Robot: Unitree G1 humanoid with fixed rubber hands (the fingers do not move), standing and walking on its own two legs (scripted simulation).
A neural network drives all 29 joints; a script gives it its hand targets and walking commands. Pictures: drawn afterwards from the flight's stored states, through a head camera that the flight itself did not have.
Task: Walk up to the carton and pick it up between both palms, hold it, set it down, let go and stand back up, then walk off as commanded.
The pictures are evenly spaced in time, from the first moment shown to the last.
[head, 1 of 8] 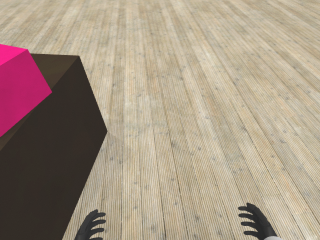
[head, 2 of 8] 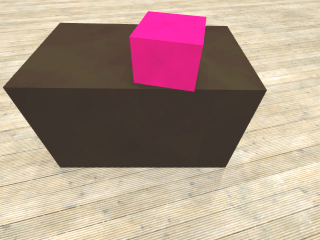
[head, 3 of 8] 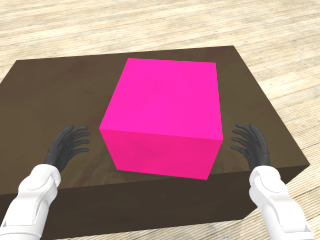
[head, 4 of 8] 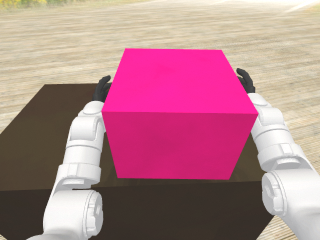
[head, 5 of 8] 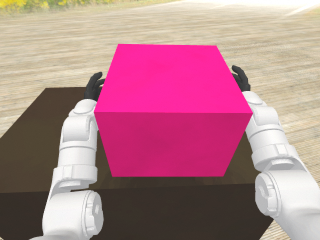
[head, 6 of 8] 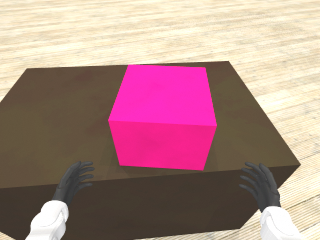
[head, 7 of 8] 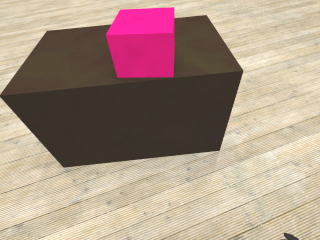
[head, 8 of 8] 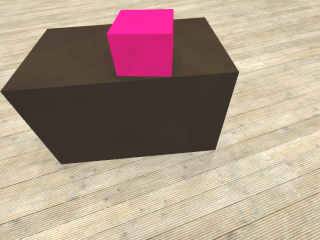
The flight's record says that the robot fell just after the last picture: no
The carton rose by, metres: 0.18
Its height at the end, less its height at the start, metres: +0.00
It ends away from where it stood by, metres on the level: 0.02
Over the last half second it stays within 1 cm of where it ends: yes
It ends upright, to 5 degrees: yes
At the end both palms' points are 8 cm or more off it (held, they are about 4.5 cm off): yes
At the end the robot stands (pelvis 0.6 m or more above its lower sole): yes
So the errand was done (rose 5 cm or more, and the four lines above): yes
